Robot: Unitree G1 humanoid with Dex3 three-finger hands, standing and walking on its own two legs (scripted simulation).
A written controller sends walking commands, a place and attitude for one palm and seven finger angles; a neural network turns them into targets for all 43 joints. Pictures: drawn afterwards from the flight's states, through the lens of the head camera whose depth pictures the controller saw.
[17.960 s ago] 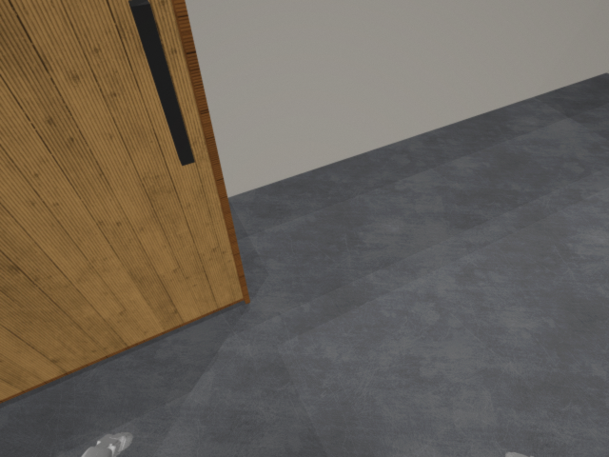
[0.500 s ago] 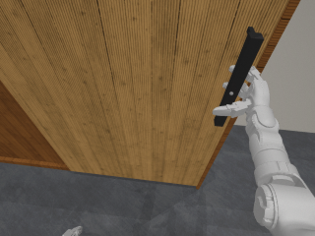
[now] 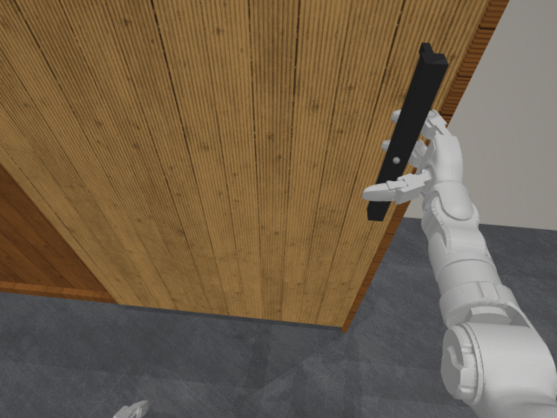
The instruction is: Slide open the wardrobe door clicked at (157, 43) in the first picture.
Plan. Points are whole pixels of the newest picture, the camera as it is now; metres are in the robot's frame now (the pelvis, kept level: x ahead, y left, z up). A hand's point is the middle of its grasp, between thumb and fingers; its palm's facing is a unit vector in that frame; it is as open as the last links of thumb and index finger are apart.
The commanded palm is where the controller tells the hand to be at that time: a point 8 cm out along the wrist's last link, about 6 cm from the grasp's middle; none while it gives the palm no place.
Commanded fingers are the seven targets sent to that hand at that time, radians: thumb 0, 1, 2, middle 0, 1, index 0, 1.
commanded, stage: grip the handle and tug to test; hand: right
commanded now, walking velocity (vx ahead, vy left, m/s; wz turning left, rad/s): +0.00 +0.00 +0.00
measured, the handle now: (396, 145) +0.50 -0.12 +0.13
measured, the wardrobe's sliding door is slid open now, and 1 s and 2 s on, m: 0.00 0.00 0.00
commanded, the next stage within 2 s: tug the door sideways, standing still in 1.42 s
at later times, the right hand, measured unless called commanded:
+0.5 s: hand (400, 161) +0.45 -0.12 +0.15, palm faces +0.00 +1.00 +0.00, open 8.5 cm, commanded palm +0.42 -0.16 +0.15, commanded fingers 0.00 -0.71 -0.82 0.43 1.37 0.43 1.37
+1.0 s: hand (390, 160) +0.45 -0.10 +0.15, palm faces -0.01 +1.00 +0.01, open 6.3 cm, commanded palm +0.42 -0.16 +0.15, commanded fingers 0.00 -0.90 -0.90 0.45 1.40 0.45 1.40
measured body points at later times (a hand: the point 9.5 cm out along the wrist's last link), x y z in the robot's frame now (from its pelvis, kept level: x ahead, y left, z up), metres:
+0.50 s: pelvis +0.00 +0.01 +0.00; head +0.02 +0.01 +0.45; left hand +0.06 +0.26 -0.12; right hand +0.45 -0.17 +0.15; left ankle -0.01 +0.10 -0.73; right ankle +0.01 -0.09 -0.73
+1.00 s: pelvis -0.01 +0.01 +0.00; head +0.02 +0.01 +0.45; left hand +0.07 +0.26 -0.11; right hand +0.45 -0.16 +0.15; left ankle -0.01 +0.10 -0.73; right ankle +0.01 -0.09 -0.73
